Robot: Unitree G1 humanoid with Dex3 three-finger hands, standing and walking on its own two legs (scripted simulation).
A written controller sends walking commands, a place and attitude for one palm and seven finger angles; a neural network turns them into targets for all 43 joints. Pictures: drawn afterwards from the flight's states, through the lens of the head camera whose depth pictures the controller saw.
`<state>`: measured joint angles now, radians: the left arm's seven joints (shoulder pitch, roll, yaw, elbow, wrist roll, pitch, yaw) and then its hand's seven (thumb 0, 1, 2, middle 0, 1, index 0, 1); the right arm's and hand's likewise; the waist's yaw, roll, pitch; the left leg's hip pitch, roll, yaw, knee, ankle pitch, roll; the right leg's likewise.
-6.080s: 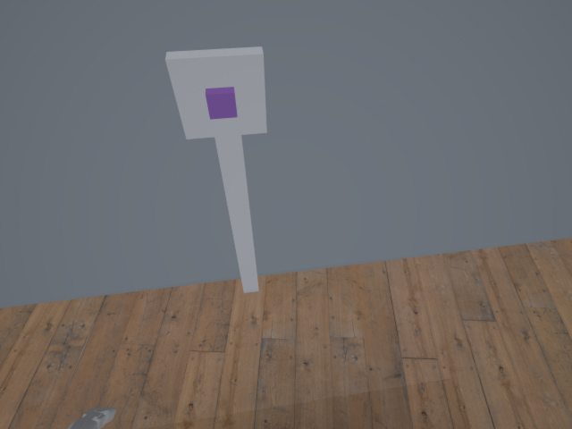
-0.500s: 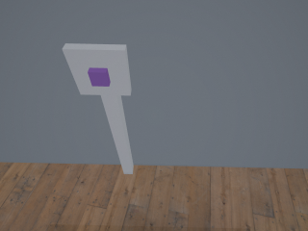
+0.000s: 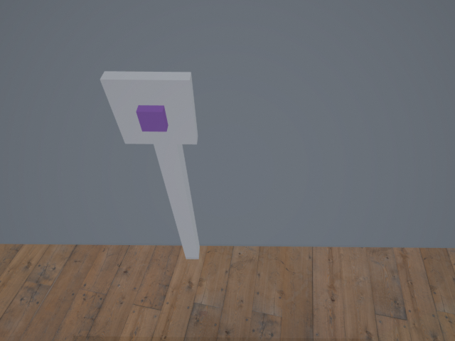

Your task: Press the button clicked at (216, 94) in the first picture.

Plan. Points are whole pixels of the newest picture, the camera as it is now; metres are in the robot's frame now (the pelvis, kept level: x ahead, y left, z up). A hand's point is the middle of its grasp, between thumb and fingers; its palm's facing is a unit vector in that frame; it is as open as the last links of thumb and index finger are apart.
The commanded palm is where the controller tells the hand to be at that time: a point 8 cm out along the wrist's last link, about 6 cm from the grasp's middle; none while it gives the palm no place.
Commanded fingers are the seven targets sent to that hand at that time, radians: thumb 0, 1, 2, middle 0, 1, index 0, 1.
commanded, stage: look again from close up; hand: left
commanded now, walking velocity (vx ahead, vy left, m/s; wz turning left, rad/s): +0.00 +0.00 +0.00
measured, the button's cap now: (153, 117) +0.53 +0.20 +0.09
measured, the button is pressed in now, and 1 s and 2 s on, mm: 0 0 0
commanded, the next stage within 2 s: raise the hand and make a fist in 0.46 s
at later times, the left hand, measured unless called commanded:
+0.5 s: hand out of the picture +0.05 +0.16 -0.18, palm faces +0.01 -0.98 -0.20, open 7.4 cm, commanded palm none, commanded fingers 0.00 0.90 0.90 -0.20 -0.30 -0.20 -0.30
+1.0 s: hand (151, 322) +0.16 +0.14 -0.05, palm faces +0.10 -0.99 +0.00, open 5.3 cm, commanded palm +0.15 +0.21 -0.03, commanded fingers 0.00 0.90 0.90 -0.83 -0.99 -0.83 -0.99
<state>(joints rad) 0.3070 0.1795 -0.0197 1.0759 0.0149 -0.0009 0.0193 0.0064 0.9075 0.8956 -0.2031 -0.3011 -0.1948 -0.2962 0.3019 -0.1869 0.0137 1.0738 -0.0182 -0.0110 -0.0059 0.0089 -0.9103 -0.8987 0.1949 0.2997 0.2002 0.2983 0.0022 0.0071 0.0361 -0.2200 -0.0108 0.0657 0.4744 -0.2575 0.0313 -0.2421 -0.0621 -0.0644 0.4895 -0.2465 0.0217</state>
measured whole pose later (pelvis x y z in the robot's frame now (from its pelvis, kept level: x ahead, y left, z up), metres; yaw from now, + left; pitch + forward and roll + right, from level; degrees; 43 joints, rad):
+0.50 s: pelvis +0.03 -0.02 +0.00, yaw +0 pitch +0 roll +0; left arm 0.25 0.17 -0.01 1.11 0.01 -0.02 0.03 0.01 0.92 0.90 -0.20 -0.30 -0.20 -0.30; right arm 0.25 -0.16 0.01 1.13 -0.02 -0.03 -0.03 0.01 -0.92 -0.90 0.19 0.30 0.20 0.30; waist 0.00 0.00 0.03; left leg -0.16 0.01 0.06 0.47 -0.30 0.00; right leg -0.18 -0.04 -0.08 0.49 -0.30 0.00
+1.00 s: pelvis -0.01 -0.04 -0.08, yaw +1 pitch +12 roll +1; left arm 0.49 0.15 0.13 0.05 -0.24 -0.47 -0.25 0.01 0.90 0.90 -0.58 -0.71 -0.57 -0.70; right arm 0.11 -0.27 -0.07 0.47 0.02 -0.23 -0.03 0.01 -0.91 -0.90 0.19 0.30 0.20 0.30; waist 0.04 -0.02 -0.13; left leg -0.78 0.04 0.01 1.08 -0.51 -0.03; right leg -0.79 -0.04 -0.10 1.09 -0.52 -0.04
